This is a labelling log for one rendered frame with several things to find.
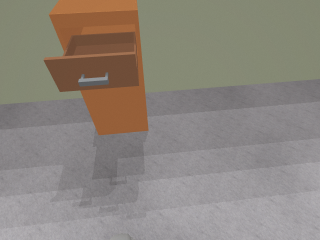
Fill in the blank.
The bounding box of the drawer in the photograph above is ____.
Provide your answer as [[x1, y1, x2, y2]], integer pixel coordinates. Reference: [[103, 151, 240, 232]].
[[43, 31, 139, 92]]

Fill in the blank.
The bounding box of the handle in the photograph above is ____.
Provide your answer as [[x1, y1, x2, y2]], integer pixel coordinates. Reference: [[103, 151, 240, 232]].
[[78, 72, 109, 87]]

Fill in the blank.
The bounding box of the cabinet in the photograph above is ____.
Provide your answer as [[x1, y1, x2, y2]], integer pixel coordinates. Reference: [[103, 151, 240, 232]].
[[49, 0, 149, 136]]

